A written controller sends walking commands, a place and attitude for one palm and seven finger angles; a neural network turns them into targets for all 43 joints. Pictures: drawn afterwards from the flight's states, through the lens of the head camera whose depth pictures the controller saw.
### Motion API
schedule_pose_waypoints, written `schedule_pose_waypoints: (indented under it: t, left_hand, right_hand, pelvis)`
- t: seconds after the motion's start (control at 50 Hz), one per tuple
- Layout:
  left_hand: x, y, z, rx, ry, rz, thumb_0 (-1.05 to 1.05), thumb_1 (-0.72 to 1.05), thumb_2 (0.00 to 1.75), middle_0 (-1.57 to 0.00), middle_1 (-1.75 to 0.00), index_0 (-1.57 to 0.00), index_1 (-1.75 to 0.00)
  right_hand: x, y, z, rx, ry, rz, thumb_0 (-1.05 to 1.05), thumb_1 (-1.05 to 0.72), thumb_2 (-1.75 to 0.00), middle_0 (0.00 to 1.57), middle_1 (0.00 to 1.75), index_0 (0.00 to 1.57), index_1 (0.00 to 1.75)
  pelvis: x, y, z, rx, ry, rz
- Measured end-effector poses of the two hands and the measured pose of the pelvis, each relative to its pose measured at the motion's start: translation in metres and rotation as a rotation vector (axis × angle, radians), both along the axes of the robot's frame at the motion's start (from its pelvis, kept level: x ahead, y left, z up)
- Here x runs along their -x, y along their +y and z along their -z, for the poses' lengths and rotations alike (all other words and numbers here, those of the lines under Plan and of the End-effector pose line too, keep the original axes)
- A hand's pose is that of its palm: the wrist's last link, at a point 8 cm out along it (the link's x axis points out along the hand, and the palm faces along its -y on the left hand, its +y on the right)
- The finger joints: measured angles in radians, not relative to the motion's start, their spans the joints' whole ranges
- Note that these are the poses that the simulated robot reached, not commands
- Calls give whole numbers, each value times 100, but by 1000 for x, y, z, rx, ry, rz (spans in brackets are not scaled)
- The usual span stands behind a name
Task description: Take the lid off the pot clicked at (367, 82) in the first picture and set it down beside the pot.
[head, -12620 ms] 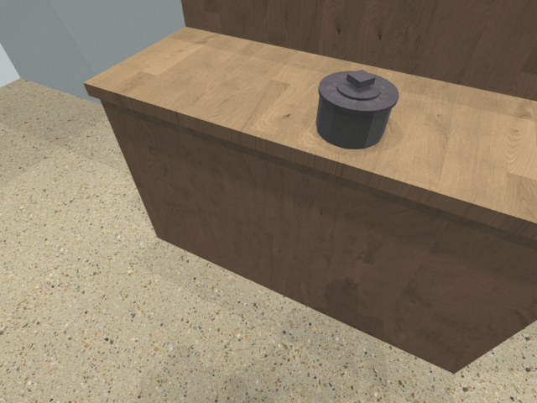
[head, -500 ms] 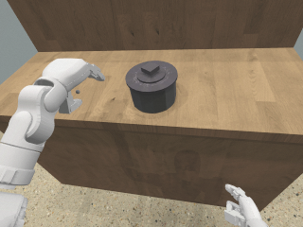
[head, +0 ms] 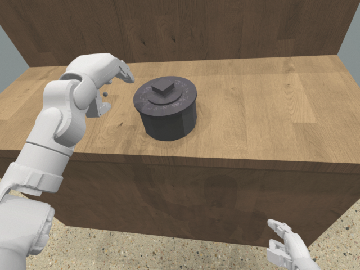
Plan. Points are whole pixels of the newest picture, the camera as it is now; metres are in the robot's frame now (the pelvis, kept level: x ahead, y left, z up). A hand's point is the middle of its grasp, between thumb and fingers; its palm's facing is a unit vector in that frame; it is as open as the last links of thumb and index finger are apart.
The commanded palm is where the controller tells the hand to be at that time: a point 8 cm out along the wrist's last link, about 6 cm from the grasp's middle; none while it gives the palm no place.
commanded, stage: move the open hand above the knob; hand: left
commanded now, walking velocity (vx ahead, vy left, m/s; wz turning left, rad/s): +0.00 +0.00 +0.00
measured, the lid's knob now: (163, 86) +0.52 +0.07 +0.15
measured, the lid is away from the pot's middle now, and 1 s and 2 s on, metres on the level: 0.00 0.00 0.00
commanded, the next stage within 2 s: lower the open fingers around the knob in 1.40 s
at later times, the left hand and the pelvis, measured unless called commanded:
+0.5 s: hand (140, 77) +0.46 +0.10 +0.22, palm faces -0.18 +0.01 -0.98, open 10.2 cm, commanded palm +0.45 +0.10 +0.28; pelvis +0.01 +0.01 +0.00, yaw +0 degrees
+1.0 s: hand (159, 67) +0.50 +0.07 +0.22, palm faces -0.20 +0.00 -0.98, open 10.2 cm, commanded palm +0.48 +0.08 +0.28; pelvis +0.02 +0.02 +0.00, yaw -2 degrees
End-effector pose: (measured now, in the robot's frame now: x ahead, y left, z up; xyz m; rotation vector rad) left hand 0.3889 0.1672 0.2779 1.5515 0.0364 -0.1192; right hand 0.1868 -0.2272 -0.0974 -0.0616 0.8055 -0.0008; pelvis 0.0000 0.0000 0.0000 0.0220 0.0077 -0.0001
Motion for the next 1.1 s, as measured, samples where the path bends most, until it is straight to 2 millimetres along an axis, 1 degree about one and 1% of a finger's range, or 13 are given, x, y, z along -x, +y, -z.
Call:
schedule_pose_waypoints:
  t: [0.12,0.22,0.28,0.42,0.56,0.64,0.7,0.78,0.82,0.88,0.98,1.04,1.1]
  left_hand:
    - [-5,-21,14,-16,42,56,0,-39,164,-86,-8,-86,-9]
    - [-23,-25,1,-16,28,38,0,-39,164,-87,-8,-87,-9]
    - [-33,-27,-3,-4,29,8,0,-39,164,-87,-8,-86,-9]
    - [-48,-53,13,-20,91,59,0,-39,164,-86,-8,-86,-9]
    - [-74,-68,-5,-2,69,40,0,-39,164,-87,-8,-86,-9]
    - [-85,-75,-1,-6,95,20,0,-39,164,-86,-8,-86,-9]
    - [-89,-86,5,-28,118,46,0,-39,164,-86,-8,-86,-9]
    - [-95,-103,2,-7,111,101,0,-39,164,-86,-8,-86,-9]
    - [-101,-106,-3,34,102,94,0,-39,164,-86,-8,-86,-9]
    - [-109,-102,-5,20,86,40,0,-39,164,-86,-8,-86,-9]
    - [-108,-98,3,-16,94,28,0,-39,164,-86,-8,-86,-9]
    - [-102,-100,6,1,110,58,0,-39,164,-86,-8,-86,-9]
    - [-99,-98,3,16,107,59,0,-39,164,-86,-8,-86,-9]
  right_hand:
    - [-1,1,2,3,15,-2,1,-91,-90,20,30,19,30]
    - [5,1,4,16,32,16,1,-91,-90,20,30,19,30]
    - [12,1,7,11,54,28,1,-91,-90,20,30,19,30]
    - [31,1,15,17,113,59,1,-91,-90,20,30,19,30]
    - [56,0,21,31,166,103,1,-91,-90,20,30,19,30]
    - [73,-1,27,30,221,121,1,-91,-90,20,30,19,30]
    - [82,-1,29,34,245,138,1,-91,-90,20,30,19,30]
    - [90,-1,31,46,255,157,1,-91,-90,20,30,19,30]
    - [94,-2,31,50,261,167,1,-91,-90,20,30,19,30]
    - [99,-2,32,47,272,180,1,-91,-90,20,30,19,30]
    - [99,-3,33,29,285,173,1,-91,-90,20,30,19,30]
    - [89,-4,32,30,265,163,1,-91,-90,20,30,19,30]
    - [76,-5,28,38,226,155,1,-91,-90,20,30,19,30]
  pelvis:
    - [-2,1,0,1,2,-5]
    - [-3,2,0,2,5,-7]
    - [-4,3,0,1,16,-5]
    - [-6,9,0,3,24,-4]
    - [-9,13,-1,2,45,4]
    - [-12,16,-1,2,61,9]
    - [-14,17,-2,3,66,10]
    - [-16,19,-2,3,72,14]
    - [-18,19,-2,1,79,21]
    - [-20,19,-2,-2,92,33]
    - [-23,18,-3,-2,95,31]
    - [-25,17,-3,0,85,24]
    - [-24,15,-3,0,76,22]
